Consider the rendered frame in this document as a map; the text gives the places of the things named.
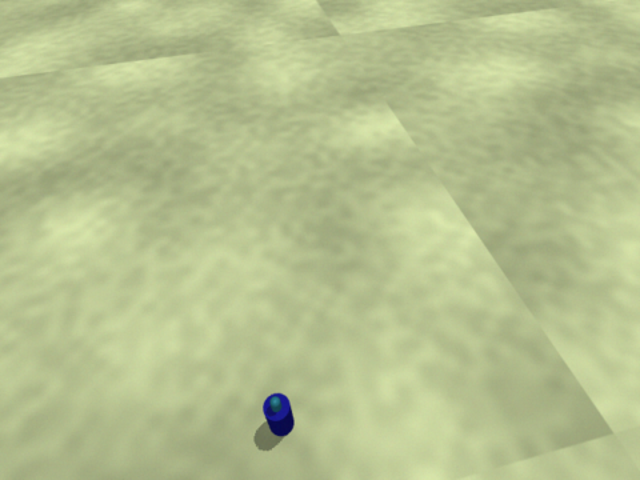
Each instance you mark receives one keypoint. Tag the bottle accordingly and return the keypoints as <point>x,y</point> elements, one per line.
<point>278,413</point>

